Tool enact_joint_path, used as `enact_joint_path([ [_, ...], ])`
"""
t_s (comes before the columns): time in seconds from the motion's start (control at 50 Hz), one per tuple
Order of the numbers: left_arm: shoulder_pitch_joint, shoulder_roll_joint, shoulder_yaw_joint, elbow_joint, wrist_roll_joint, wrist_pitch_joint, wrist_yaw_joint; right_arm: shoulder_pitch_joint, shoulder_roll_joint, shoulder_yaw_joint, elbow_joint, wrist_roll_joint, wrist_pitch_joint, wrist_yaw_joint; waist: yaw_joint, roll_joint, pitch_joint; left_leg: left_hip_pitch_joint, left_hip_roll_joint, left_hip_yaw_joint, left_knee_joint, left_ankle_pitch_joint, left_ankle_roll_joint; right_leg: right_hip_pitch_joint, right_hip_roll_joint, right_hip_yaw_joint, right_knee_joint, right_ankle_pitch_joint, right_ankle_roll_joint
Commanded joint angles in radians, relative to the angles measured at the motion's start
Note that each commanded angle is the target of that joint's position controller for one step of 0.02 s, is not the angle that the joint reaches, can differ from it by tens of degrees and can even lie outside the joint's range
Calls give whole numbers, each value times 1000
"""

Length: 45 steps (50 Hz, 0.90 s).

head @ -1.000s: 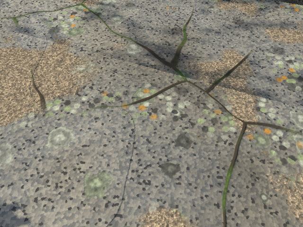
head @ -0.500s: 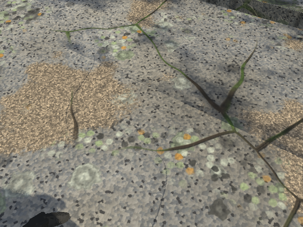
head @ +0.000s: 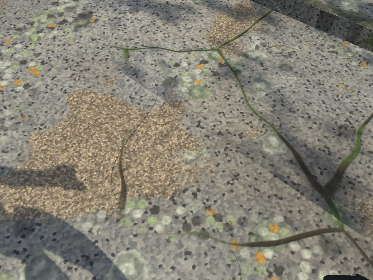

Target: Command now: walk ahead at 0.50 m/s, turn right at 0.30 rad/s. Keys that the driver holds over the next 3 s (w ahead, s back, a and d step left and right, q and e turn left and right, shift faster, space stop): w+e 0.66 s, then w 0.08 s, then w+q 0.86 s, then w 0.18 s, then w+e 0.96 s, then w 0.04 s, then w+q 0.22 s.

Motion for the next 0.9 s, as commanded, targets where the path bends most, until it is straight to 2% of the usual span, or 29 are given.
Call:
enact_joint_path([
  [0.02, -57, 106, 34, -96, 6, -6, 9, 131, -105, -40, 11, -8, -17, -1, -76, 146, -77, 349, 263, -304, -316, 10, 155, -350, -100, 55, 81, 118, -4],
  [0.04, -35, 83, 31, -90, 3, 8, 8, 112, -101, -43, 17, -10, -27, 0, -56, 156, -68, 299, 262, -262, -346, 56, 162, -305, -106, 55, 71, 144, 2],
  [0.06, -30, 60, 28, -88, 2, 20, 8, 101, -98, -46, 27, -8, -36, 1, -44, 136, -53, 268, 263, -217, -369, 109, 168, -294, -109, 56, 57, 157, 8],
  [0.12, -90, 43, 28, -115, 8, 38, 8, 100, -120, -58, 60, -13, -47, -9, -36, 90, -7, 258, 262, -106, -406, 198, 167, -354, -111, 72, -33, 264, 22],
  [0.18, -161, 26, 21, -138, 12, 34, -9, 112, -145, -66, 82, -11, -43, -20, -54, 76, 12, 276, 239, 3, -420, 225, 146, -346, -101, 46, -208, 423, 17],
  [0.22, -235, 16, 13, -163, 14, 30, -23, 133, -166, -72, 97, -6, -37, -27, -81, 62, 35, 291, 241, 53, -427, 227, 137, -330, -92, 5, -307, 483, 7],
  [0.28, -328, 17, 9, -208, 14, 31, -39, 183, -189, -81, 127, 8, -21, -30, -114, 49, 66, 379, 267, 94, -409, 243, 125, -354, -82, -32, -402, 468, -19],
  [0.32, -363, 27, 11, -235, 14, 33, -49, 202, -202, -87, 143, 19, -5, -31, -116, 55, 73, 452, 284, 115, -366, 311, 111, -364, -69, -59, -438, 403, -44],
  [0.36, -348, 50, 23, -252, 15, 36, -56, 193, -228, -94, 145, 26, 9, -35, -87, 81, 38, 496, 287, 145, -263, 588, 90, -291, -20, -112, -452, 307, -79],
  [0.38, -301, 71, 36, -249, 15, 39, -56, 185, -243, -98, 143, 30, 18, -39, -54, 102, -5, 506, 282, 158, -169, 763, 78, -211, 19, -145, -446, 254, -100],
  [0.4, -187, 104, 57, -224, 12, 42, -52, 171, -249, -99, 139, 33, 27, -42, 15, 102, -68, 479, 261, 180, -4, 867, 59, -62, 66, -169, -471, 243, -128],
  [0.42, -17, 165, 93, -178, 9, 47, -38, 169, -233, -90, 133, 32, 29, -46, 100, 74, -156, 351, 219, 199, 229, 786, 21, 203, 98, -144, -530, 295, -167],
  [0.44, 76, 273, 123, -156, 4, 57, -14, 209, -143, -62, 100, -5, 18, -45, 89, -125, -232, 6, 129, 201, 581, 210, -38, 514, -109, 213, -562, 281, -263],
  [0.46, 22, 310, 116, -199, 6, 41, -20, 232, -77, -32, 56, -6, -18, -34, 14, -231, -372, -294, -68, -18, 845, -428, -76, 708, -301, 775, -746, 90, -441],
  [0.48, 19, 218, 89, -203, 11, 26, -29, 116, -170, -52, 39, 33, -50, -18, 78, -94, -333, -404, -8, -151, 872, -378, -53, 686, -296, 729, -815, 64, -390],
  [0.5, -8, 178, 78, -198, 15, 14, -28, 66, -172, -51, 20, 52, -68, -13, 61, -71, -207, -430, 33, -137, 815, -293, -27, 565, -260, 579, -813, 118, -349],
  [0.52, -73, 151, 69, -203, 15, 8, -27, 67, -159, -50, 32, 33, -75, -20, 10, 9, -128, -378, 77, -136, 717, -220, -23, 414, -211, 465, -812, 220, -310],
  [0.54, -127, 112, 58, -217, 20, 6, -23, 76, -172, -59, 44, 8, -69, -26, -25, -1, -95, -309, 104, -138, 636, -175, -29, 307, -175, 382, -822, 326, -289],
  [0.56, -153, 102, 52, -234, 31, 6, -17, 93, -173, -62, 49, 1, -57, -24, -51, -22, -84, -251, 114, -142, 606, -143, -37, 235, -155, 350, -844, 388, -287],
  [0.62, -138, 130, 60, -231, 26, -1, -1, 84, -136, -56, 39, -11, -30, -25, -63, -13, -67, -213, 98, -114, 482, -72, -84, 133, -124, 272, -873, 525, -298],
  [0.66, -108, 149, 66, -220, 21, 2, 12, 3, -113, -46, 14, -12, -25, -26, -39, -19, -39, -223, 78, -106, 333, 48, -107, 102, -93, 229, -875, 520, -275],
  [0.7, -89, 140, 62, -208, 19, 6, 20, -56, -89, -34, 5, -7, -29, -17, -10, -47, -31, -173, 53, -95, 166, 195, -111, 82, -57, 176, -870, 458, -236],
  [0.74, -46, 136, 59, -187, 18, 7, 21, -118, -80, -26, -6, 2, -37, -4, 26, -58, -24, -115, 32, -83, 68, 304, -107, 74, -65, 177, -874, 391, -219],
  [0.78, -17, 136, 57, -164, 18, 5, 19, -140, -96, -27, -11, 13, -43, 7, 40, -68, -11, -127, 37, -91, 21, 324, -87, 137, -103, 194, -857, 361, -215],
  [0.84, 12, 144, 59, -136, 23, 10, 18, -158, -124, -32, -25, 15, -49, 19, 42, -75, 12, -195, 41, -92, -18, 215, -29, 283, -178, 224, -810, 435, -203],
  [0.88, 2, 153, 63, -126, 24, 16, 21, -115, -141, -38, -20, 18, -50, 23, 14, -88, 7, -162, 25, -69, -32, 114, 14, 349, -195, 206, -755, 605, -180],
  [0.9, -19, 155, 62, -128, 25, 20, 22, -38, -159, -49, 1, 17, -50, 21, -33, -84, -39, -56, -8, -38, -56, 104, 41, 358, -168, 165, -664, 791, -161],
])
Next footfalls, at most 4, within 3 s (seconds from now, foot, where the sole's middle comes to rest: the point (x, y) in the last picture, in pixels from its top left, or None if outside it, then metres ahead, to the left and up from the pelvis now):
0.42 right None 0.36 -0.17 -0.77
0.92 left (221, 216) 0.71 -0.09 -0.77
1.44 right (284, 174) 0.92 -0.36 -0.77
1.92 left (220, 120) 1.20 -0.10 -0.77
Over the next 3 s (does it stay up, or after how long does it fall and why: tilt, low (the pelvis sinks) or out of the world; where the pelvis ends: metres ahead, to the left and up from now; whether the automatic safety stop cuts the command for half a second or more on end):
stays up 1.63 -0.34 -0.01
